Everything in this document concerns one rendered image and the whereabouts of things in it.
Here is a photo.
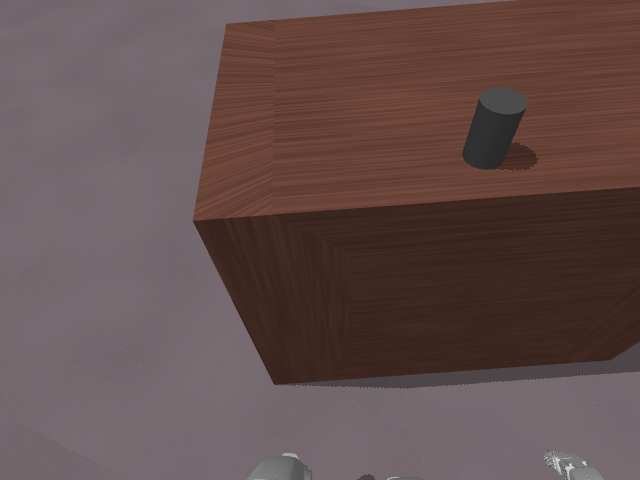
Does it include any can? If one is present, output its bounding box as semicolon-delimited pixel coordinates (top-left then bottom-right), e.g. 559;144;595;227
462;87;528;170

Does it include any right robot hand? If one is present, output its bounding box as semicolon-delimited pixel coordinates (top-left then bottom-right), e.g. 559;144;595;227
543;450;605;480

